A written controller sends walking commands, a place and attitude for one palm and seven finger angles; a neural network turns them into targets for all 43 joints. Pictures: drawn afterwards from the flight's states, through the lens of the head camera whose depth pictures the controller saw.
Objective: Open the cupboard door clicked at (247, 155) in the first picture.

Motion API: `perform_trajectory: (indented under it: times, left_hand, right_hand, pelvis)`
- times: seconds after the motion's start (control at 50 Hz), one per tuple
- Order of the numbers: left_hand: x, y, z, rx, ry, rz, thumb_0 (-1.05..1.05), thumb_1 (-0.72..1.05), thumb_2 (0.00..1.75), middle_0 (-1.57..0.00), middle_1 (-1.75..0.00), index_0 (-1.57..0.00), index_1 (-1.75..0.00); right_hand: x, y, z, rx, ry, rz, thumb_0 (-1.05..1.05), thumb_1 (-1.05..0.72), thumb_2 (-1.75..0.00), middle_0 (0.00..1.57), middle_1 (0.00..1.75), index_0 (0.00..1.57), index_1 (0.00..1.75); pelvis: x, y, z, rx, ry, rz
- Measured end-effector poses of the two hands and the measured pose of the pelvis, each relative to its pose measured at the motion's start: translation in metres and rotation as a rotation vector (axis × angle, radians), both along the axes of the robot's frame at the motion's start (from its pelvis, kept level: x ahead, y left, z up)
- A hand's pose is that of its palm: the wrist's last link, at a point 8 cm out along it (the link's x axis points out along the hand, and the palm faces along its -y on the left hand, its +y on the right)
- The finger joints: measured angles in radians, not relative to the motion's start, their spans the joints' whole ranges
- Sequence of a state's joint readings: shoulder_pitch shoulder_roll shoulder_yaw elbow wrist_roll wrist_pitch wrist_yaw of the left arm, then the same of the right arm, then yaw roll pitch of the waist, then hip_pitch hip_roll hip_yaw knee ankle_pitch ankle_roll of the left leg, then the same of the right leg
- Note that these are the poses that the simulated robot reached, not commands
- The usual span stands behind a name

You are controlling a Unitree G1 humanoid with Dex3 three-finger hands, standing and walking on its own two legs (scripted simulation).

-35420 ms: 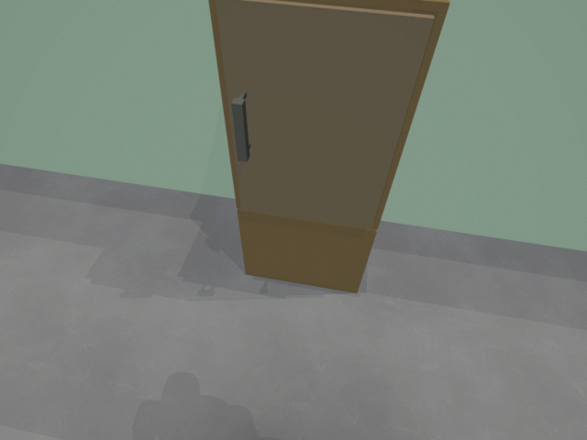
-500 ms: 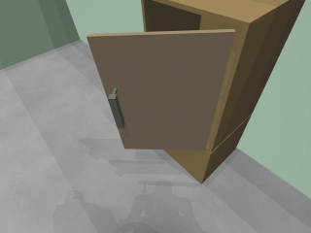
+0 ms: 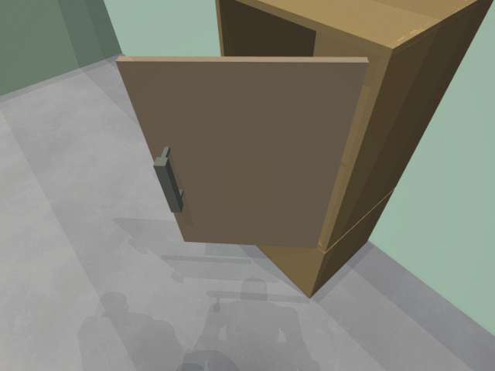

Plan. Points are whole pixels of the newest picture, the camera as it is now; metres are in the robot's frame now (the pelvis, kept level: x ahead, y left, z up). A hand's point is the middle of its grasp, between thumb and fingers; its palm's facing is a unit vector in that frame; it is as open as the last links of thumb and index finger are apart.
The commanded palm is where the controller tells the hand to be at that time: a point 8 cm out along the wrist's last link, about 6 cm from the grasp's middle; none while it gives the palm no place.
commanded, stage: raise the hand with hooked fingers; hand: left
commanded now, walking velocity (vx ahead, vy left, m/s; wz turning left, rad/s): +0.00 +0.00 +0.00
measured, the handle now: (172, 180) +0.51 +0.20 -0.03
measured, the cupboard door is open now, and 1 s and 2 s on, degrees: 45 45 45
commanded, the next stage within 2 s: none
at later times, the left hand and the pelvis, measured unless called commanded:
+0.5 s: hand (129, 362) +0.15 +0.21 -0.07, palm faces +0.04 -1.00 +0.02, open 8.9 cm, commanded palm +0.14 +0.27 -0.06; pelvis -0.02 +0.00 -0.09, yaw +2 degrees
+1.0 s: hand (98, 329) +0.19 +0.26 -0.04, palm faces -0.03 -1.00 -0.06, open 12.0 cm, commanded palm +0.17 +0.32 -0.03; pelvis -0.03 +0.05 -0.08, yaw +2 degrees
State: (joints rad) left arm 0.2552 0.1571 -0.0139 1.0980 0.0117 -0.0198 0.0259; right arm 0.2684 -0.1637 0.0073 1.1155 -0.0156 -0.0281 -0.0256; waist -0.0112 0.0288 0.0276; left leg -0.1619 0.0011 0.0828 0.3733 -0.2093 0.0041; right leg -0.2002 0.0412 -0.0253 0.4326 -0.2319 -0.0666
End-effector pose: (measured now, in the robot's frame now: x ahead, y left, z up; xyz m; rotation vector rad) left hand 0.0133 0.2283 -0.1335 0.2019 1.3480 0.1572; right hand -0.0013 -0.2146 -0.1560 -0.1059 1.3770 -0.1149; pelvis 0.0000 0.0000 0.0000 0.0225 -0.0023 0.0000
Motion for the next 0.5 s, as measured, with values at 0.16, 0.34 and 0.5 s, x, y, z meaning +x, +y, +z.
perform_trajectory:
  times: [0.16, 0.34, 0.5]
  left_hand:
    - [0.095, 0.009, 0.076, 0.014, -0.69, 0.14, 0.02, 0.9, 0.88, -0.21, -0.32, -0.2, -0.32]
    - [0.153, 0.013, 0.102, -0.149, -1.339, -0.177, 0.0, 0.73, 0.82, -0.21, -0.42, -0.2, -0.42]
    - [0.117, 0.034, 0.061, -0.207, -1.237, -0.097, 0.01, 0.54, 0.74, -0.23, -0.53, -0.22, -0.53]
  right_hand:
    - [0.072, -0.031, 0.021, -0.105, -0.373, 0.029, 0.01, -0.9, -0.9, 0.2, 0.3, 0.2, 0.3]
    - [0.199, -0.057, 0.056, -0.19, -0.866, 0.162, 0.01, -0.9, -0.9, 0.2, 0.3, 0.2, 0.3]
    - [0.232, -0.019, 0.045, -0.179, -0.933, 0.227, 0.01, -0.9, -0.9, 0.2, 0.3, 0.2, 0.3]
  pelvis:
    - [0.002, -0.003, -0.009, -0.008, 0.02, 0.048]
    - [-0.012, -0.006, -0.062, 0.007, 0.201, 0.027]
    - [-0.016, 0.004, -0.092, -0.031, 0.242, 0.045]
